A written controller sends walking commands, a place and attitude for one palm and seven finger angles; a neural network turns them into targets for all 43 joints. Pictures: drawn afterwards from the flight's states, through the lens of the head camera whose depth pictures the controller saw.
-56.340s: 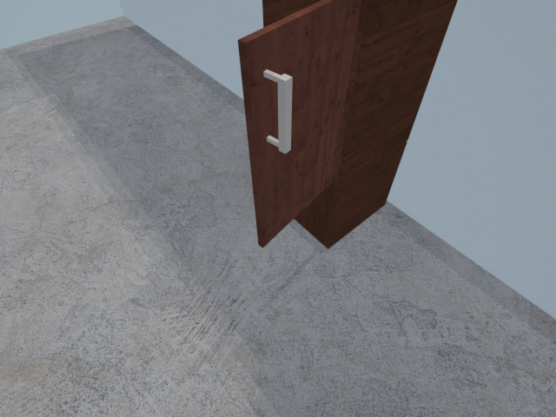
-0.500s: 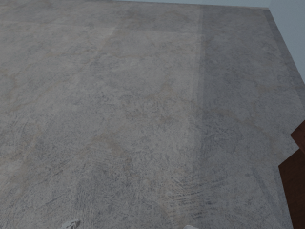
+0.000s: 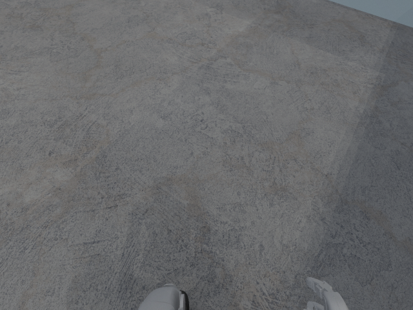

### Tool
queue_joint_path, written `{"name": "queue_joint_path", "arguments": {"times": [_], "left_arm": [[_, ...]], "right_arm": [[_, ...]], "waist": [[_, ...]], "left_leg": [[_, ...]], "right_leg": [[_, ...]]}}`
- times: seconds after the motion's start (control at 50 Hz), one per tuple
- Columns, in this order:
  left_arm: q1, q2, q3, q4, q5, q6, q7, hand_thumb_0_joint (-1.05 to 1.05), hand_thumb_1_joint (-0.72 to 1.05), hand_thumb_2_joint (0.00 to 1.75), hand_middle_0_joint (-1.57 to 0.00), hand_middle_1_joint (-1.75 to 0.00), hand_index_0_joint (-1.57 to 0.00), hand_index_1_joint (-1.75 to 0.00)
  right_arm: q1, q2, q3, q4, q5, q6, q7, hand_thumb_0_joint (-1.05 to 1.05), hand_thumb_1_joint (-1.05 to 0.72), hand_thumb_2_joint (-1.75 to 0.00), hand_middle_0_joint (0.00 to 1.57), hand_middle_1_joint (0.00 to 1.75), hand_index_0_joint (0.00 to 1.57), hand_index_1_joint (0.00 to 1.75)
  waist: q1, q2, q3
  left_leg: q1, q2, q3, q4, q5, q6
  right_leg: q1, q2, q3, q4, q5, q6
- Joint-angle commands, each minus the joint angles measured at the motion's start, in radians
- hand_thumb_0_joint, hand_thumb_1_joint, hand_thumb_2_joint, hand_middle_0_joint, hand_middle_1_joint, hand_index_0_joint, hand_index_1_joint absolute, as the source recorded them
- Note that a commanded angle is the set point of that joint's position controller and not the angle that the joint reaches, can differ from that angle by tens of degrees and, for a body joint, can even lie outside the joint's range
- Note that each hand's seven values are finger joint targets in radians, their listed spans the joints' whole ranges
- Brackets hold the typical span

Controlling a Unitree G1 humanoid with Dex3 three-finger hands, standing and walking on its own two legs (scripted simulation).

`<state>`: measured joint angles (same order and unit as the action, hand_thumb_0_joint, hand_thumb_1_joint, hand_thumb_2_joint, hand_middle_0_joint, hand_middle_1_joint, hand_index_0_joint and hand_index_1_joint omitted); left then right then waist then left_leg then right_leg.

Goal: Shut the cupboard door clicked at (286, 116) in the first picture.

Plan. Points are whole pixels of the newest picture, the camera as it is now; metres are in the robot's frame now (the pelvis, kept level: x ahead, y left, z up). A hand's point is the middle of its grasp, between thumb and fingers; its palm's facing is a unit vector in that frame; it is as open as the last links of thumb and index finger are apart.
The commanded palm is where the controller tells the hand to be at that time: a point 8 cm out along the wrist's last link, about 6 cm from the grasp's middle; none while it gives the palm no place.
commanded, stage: turn to face it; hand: left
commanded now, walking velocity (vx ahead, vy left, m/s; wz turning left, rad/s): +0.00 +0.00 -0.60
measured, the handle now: out of the picture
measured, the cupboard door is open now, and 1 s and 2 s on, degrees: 21 21 21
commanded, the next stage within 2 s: none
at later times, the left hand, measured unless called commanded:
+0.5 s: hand (140, 269) +0.20 +0.16 -0.15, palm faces -0.17 -0.96 -0.22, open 7.4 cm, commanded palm none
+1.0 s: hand (145, 211) +0.34 +0.18 -0.14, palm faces -0.43 -0.87 -0.23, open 7.4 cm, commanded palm none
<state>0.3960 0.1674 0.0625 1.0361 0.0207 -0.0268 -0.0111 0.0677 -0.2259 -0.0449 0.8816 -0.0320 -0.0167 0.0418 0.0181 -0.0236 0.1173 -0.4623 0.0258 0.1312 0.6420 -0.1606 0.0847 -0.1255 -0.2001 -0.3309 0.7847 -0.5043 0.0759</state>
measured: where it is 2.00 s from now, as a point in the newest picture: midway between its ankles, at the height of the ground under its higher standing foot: outside the picture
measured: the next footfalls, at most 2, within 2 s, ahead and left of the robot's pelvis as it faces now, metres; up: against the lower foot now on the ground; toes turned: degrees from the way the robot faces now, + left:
right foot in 0.46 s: +0.12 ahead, -0.13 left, +0.00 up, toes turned -17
left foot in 0.82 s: +0.25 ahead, +0.12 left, +0.00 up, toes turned -21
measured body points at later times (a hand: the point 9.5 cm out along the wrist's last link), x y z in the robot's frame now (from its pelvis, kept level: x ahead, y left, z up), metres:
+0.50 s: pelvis +0.10 -0.01 +0.01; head +0.14 -0.03 +0.46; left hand +0.21 +0.21 -0.13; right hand +0.10 -0.27 -0.15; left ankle +0.09 +0.08 -0.70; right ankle +0.08 -0.11 -0.72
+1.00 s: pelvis +0.14 +0.02 +0.02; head +0.19 +0.02 +0.47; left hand +0.36 +0.22 -0.12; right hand +0.10 -0.23 -0.11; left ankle +0.21 +0.13 -0.71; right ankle +0.06 -0.08 -0.64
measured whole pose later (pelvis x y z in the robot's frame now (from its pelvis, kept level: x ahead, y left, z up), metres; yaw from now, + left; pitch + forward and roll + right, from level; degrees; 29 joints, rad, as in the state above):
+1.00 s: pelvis +0.14 +0.02 +0.02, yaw -30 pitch +0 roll -2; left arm 0.16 0.27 0.11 0.89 0.02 0.08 -0.03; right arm 0.20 -0.18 -0.01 0.89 -0.03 0.02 -0.03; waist 0.01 -0.01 0.08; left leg -0.25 0.11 0.12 0.51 -0.26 -0.02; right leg -0.47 0.00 -0.03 1.05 -0.48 0.05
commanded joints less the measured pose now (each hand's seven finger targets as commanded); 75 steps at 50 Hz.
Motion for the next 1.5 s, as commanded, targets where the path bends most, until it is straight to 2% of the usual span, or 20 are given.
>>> {"name": "queue_joint_path", "arguments": {"times": [0.0, 0.12, 0.26, 0.4, 0.42, 0.44, 0.48, 0.58, 0.74, 0.76, 0.8, 0.82, 0.92, 1.1, 1.12, 1.14, 1.16, 1.18, 1.26, 1.48], "left_arm": [[-0.116, 0.120, 0.020, -0.178, -0.007, -0.016, 0.030, 0.00, 0.90, 0.90, -0.20, -0.30, -0.20, -0.30], [0.011, 0.045, -0.004, -0.051, -0.003, 0.044, 0.031, 0.00, 0.90, 0.90, -0.20, -0.30, -0.20, -0.30], [-0.123, 0.066, 0.024, -0.120, 0.007, 0.075, 0.010, 0.00, 0.90, 0.90, -0.20, -0.30, -0.20, -0.30], [-0.088, 0.092, 0.038, -0.151, 0.010, 0.055, 0.002, 0.00, 0.90, 0.90, -0.20, -0.30, -0.20, -0.30], [-0.046, 0.134, 0.047, -0.144, 0.013, 0.043, 0.005, 0.00, 0.90, 0.90, -0.20, -0.30, -0.20, -0.30], [-0.014, 0.226, 0.061, -0.138, 0.025, 0.027, 0.016, 0.00, 0.90, 0.90, -0.20, -0.30, -0.20, -0.30], [0.009, 0.248, 0.068, -0.127, 0.005, 0.028, 0.036, 0.00, 0.90, 0.90, -0.20, -0.30, -0.20, -0.30], [-0.134, 0.201, 0.059, -0.173, 0.004, 0.035, 0.043, 0.00, 0.90, 0.90, -0.20, -0.30, -0.20, -0.30], [-0.207, 0.228, 0.072, -0.183, 0.005, 0.055, 0.023, 0.00, 0.90, 0.90, -0.20, -0.30, -0.20, -0.30], [-0.217, 0.203, 0.063, -0.196, -0.005, 0.061, 0.020, 0.00, 0.90, 0.90, -0.20, -0.30, -0.20, -0.30], [-0.201, 0.134, 0.044, -0.232, -0.011, 0.064, 0.011, 0.00, 0.90, 0.90, -0.20, -0.30, -0.20, -0.30], [-0.227, 0.158, 0.049, -0.239, -0.004, 0.067, 0.008, 0.00, 0.90, 0.90, -0.20, -0.30, -0.20, -0.30], [-0.228, 0.143, 0.052, -0.220, -0.001, 0.088, -0.024, 0.00, 0.90, 0.90, -0.20, -0.30, -0.20, -0.30], [-0.202, 0.148, 0.041, -0.235, 0.001, 0.065, -0.028, 0.00, 0.90, 0.90, -0.20, -0.30, -0.20, -0.30], [-0.134, 0.194, 0.052, -0.217, 0.006, 0.057, -0.023, 0.00, 0.90, 0.90, -0.20, -0.30, -0.20, -0.30], [-0.084, 0.312, 0.072, -0.206, 0.017, 0.043, -0.009, 0.00, 0.90, 0.90, -0.20, -0.30, -0.20, -0.30], [-0.042, 0.362, 0.078, -0.191, 0.003, 0.045, 0.005, 0.00, 0.90, 0.90, -0.20, -0.30, -0.20, -0.30], [-0.057, 0.351, 0.073, -0.195, -0.001, 0.048, 0.013, 0.00, 0.90, 0.90, -0.20, -0.30, -0.20, -0.30], [-0.262, 0.243, 0.049, -0.252, 0.002, 0.049, 0.022, 0.00, 0.90, 0.90, -0.20, -0.30, -0.20, -0.30], [-0.188, 0.268, 0.065, -0.216, 0.008, 0.051, 0.021, 0.00, 0.90, 0.90, -0.20, -0.30, -0.20, -0.30]], "right_arm": [[0.340, -0.249, -0.049, 0.039, 0.007, -0.009, -0.055, 0.00, -0.90, -0.90, 0.20, 0.30, 0.20, 0.30], [0.129, -0.085, 0.010, 0.027, 0.009, -0.026, -0.078, 0.00, -0.90, -0.90, 0.20, 0.30, 0.20, 0.30], [0.120, -0.102, -0.019, 0.041, 0.000, 0.012, -0.076, 0.00, -0.90, -0.90, 0.20, 0.30, 0.20, 0.30], [0.129, -0.135, -0.040, 0.036, 0.005, 0.022, -0.074, 0.00, -0.90, -0.90, 0.20, 0.30, 0.20, 0.30], [0.131, -0.122, -0.042, 0.028, 0.013, 0.021, -0.071, 0.00, -0.90, -0.90, 0.20, 0.30, 0.20, 0.30], [0.131, -0.063, -0.035, 0.000, 0.022, 0.020, -0.066, 0.00, -0.90, -0.90, 0.20, 0.30, 0.20, 0.30], [0.079, -0.052, -0.022, -0.027, 0.021, 0.039, -0.073, 0.00, -0.90, -0.90, 0.20, 0.30, 0.20, 0.30], [0.096, -0.045, -0.018, -0.016, 0.020, 0.040, -0.066, 0.00, -0.90, -0.90, 0.20, 0.30, 0.20, 0.30], [0.189, -0.056, -0.023, -0.014, 0.029, 0.022, -0.073, 0.00, -0.90, -0.90, 0.20, 0.30, 0.20, 0.30], [0.232, -0.098, -0.028, -0.001, 0.025, 0.012, -0.078, 0.00, -0.90, -0.90, 0.20, 0.30, 0.20, 0.30], [0.280, -0.249, -0.052, -0.013, 0.004, 0.005, -0.088, 0.00, -0.90, -0.90, 0.20, 0.30, 0.20, 0.30], [0.268, -0.238, -0.047, -0.027, -0.004, 0.011, -0.087, 0.00, -0.90, -0.90, 0.20, 0.30, 0.20, 0.30], [0.138, -0.168, -0.028, -0.060, -0.007, 0.014, -0.088, 0.00, -0.90, -0.90, 0.20, 0.30, 0.20, 0.30], [0.159, -0.210, -0.057, -0.040, 0.004, 0.025, -0.067, 0.00, -0.90, -0.90, 0.20, 0.30, 0.20, 0.30], [0.148, -0.197, -0.057, -0.050, 0.012, 0.026, -0.062, 0.00, -0.90, -0.90, 0.20, 0.30, 0.20, 0.30], [0.140, -0.111, -0.039, -0.084, 0.021, 0.031, -0.055, 0.00, -0.90, -0.90, 0.20, 0.30, 0.20, 0.30], [0.070, -0.108, -0.028, -0.118, 0.017, 0.041, -0.060, 0.00, -0.90, -0.90, 0.20, 0.30, 0.20, 0.30], [0.074, -0.121, -0.026, -0.113, 0.021, 0.051, -0.064, 0.00, -0.90, -0.90, 0.20, 0.30, 0.20, 0.30], [0.115, -0.125, -0.034, -0.060, 0.011, 0.051, -0.054, 0.00, -0.90, -0.90, 0.20, 0.30, 0.20, 0.30], [0.109, -0.091, -0.023, -0.075, 0.029, 0.034, -0.069, 0.00, -0.90, -0.90, 0.20, 0.30, 0.20, 0.30]], "waist": [[-0.128, 0.095, -0.302], [0.006, 0.118, -0.185], [-0.011, 0.130, -0.053], [0.009, 0.110, -0.135], [0.028, 0.014, -0.171], [0.037, -0.230, -0.195], [0.049, -0.178, -0.186], [-0.001, -0.079, -0.228], [-0.047, -0.137, -0.186], [-0.062, -0.051, -0.208], [-0.074, 0.350, -0.220], [-0.077, 0.226, -0.188], [-0.017, 0.223, -0.100], [-0.008, 0.211, -0.171], [0.027, 0.111, -0.196], [0.057, -0.222, -0.205], [0.089, -0.292, -0.180], [0.068, -0.216, -0.163], [-0.024, -0.157, -0.123], [-0.002, -0.140, -0.208]], "left_leg": [[0.534, 0.421, -0.462, -0.260, 0.495, 0.178], [0.260, 0.263, -0.140, -0.333, 0.407, 0.057], [0.196, 0.318, -0.087, -0.375, 0.082, 0.078], [0.304, 0.297, 0.002, -0.115, 0.247, 0.004], [0.257, 0.231, 0.056, 0.019, 0.169, -0.051], [0.048, 0.094, 0.115, 0.232, -0.156, -0.114], [-0.134, 0.034, -0.098, 0.505, -0.456, -0.132], [-0.088, 0.049, -0.122, 0.412, -0.284, -0.162], [0.227, -0.008, -0.090, -0.123, -0.097, -0.160], [0.370, 0.039, -0.105, -0.241, -0.010, -0.153], [0.454, 0.452, -0.499, -0.347, 0.241, 0.038], [0.352, 0.467, -0.469, -0.340, 0.224, 0.091], [0.298, 0.309, -0.172, -0.310, 0.278, 0.038], [0.290, 0.313, -0.019, -0.119, 0.254, -0.030], [0.199, 0.270, 0.019, 0.000, 0.142, -0.077], [-0.031, 0.125, 0.091, 0.229, -0.282, -0.146], [-0.143, 0.048, -0.017, 0.437, -0.514, -0.158], [-0.158, 0.075, -0.121, 0.535, -0.450, -0.147], [-0.103, 0.088, -0.133, 0.508, -0.214, -0.165], [0.057, 0.005, -0.125, 0.071, -0.261, -0.162]], "right_leg": [[-0.468, 0.065, 0.274, 0.564, -0.077, -0.042], [-0.290, 0.084, 0.335, 0.276, 0.155, -0.036], [-0.291, 0.130, 0.284, 0.069, 0.196, -0.037], [-0.142, 0.172, 0.246, -0.227, 0.346, -0.073], [-0.057, 0.113, 0.357, -0.317, 0.547, -0.107], [0.070, -0.101, 0.654, -0.383, 0.881, -0.208], [0.131, -0.177, 0.731, -0.408, 1.002, -0.349], [0.087, -0.040, 0.566, -0.381, 0.846, -0.273], [-0.127, 0.046, 0.612, -0.300, 0.630, -0.195], [-0.224, 0.101, 0.568, -0.240, 0.517, -0.148], [-0.443, 0.258, 0.362, 0.162, -0.146, -0.050], [-0.408, 0.213, 0.398, 0.306, -0.131, -0.055], [-0.411, 0.171, 0.324, 0.315, 0.028, -0.025], [-0.105, 0.206, 0.220, -0.236, 0.254, -0.066], [0.030, 0.163, 0.279, -0.351, 0.374, -0.086], [0.167, -0.079, 0.613, -0.466, 0.566, -0.172], [0.108, -0.202, 0.779, -0.460, 0.803, -0.281], [0.048, -0.199, 0.741, -0.478, 0.642, -0.317], [-0.087, -0.022, 0.582, -0.478, 0.451, -0.240], [-0.019, -0.008, 0.721, -0.380, 0.657, -0.268]]}}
